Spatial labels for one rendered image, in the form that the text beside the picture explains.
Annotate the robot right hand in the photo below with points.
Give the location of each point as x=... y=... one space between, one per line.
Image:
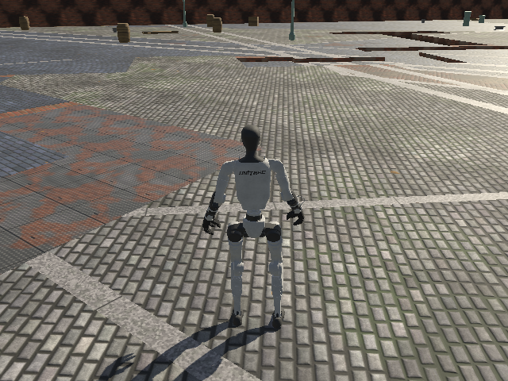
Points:
x=300 y=217

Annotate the robot left forearm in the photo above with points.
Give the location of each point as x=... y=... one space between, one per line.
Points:
x=212 y=209

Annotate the humanoid robot torso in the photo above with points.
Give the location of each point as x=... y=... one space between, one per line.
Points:
x=253 y=191

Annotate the robot right forearm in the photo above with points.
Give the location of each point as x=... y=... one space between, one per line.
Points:
x=294 y=204

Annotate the robot right upper arm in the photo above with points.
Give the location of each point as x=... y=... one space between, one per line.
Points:
x=282 y=178

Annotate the robot left hand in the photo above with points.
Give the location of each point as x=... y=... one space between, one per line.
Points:
x=212 y=223

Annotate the robot left upper arm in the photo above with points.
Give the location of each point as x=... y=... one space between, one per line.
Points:
x=227 y=168

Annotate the robot right thigh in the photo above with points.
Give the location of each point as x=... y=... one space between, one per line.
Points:
x=273 y=234

